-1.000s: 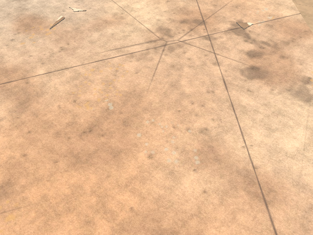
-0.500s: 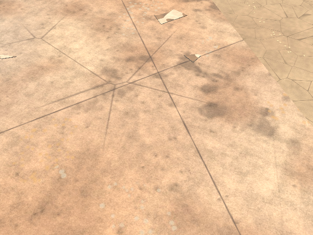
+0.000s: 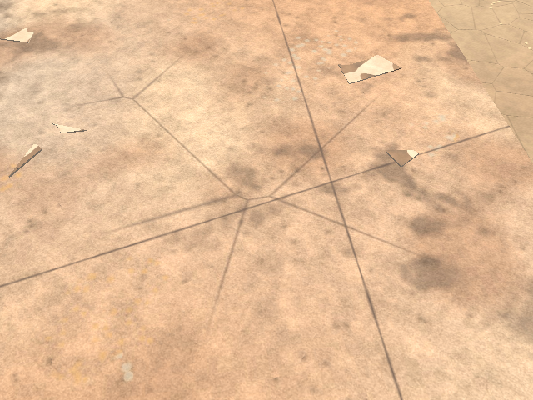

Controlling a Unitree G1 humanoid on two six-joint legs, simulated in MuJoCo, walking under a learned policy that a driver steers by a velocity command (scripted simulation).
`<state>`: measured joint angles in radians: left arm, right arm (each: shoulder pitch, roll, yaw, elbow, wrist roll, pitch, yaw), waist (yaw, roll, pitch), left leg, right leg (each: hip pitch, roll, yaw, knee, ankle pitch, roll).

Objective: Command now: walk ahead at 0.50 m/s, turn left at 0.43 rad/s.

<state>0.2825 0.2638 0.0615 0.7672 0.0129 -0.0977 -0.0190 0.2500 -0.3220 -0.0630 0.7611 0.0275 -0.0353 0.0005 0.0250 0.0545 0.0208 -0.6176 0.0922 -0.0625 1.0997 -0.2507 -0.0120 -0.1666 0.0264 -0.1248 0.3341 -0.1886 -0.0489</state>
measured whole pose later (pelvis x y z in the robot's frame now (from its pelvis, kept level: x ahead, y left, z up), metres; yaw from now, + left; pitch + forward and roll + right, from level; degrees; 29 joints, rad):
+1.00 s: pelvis +0.55 +0.11 +0.00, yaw +35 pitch +1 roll -2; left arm 0.27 0.26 0.06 0.78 0.01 -0.10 -0.01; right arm 0.25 -0.32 -0.08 0.65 0.03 -0.01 0.00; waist 0.04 0.06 0.02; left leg -0.60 0.06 -0.07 1.13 -0.30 0.00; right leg -0.19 0.02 -0.09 0.37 -0.20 -0.03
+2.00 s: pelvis +1.00 +0.35 +0.00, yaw +11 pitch +1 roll +1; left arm 0.29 0.28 0.07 0.73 -0.01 -0.04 -0.02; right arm 0.13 -0.31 -0.07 0.72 -0.01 -0.10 -0.01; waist 0.04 0.02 0.06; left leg -0.59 0.10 -0.06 1.04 -0.28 -0.03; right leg -0.25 0.10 0.05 0.40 -0.17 -0.10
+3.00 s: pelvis +1.54 +0.34 +0.00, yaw -10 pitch +1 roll -1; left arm 0.28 0.26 0.06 0.74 0.01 -0.08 -0.02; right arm 0.22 -0.32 -0.05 0.85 0.03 -0.06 0.01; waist 0.01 0.05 0.03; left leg -0.59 0.11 -0.05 1.10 -0.26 -0.01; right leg -0.18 0.05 -0.08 0.34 -0.17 -0.06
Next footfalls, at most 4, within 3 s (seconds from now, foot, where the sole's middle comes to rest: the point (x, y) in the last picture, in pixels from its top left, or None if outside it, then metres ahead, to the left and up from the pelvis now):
0.30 left None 0.32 0.16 -0.78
0.78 right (278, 341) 0.64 0.04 -0.78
1.28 left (141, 316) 0.71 0.42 -0.78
1.78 right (198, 212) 1.08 0.30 -0.78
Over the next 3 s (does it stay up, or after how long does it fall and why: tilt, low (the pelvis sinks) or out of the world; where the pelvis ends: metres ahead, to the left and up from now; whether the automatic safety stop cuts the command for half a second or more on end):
stays up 1.54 0.34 0.00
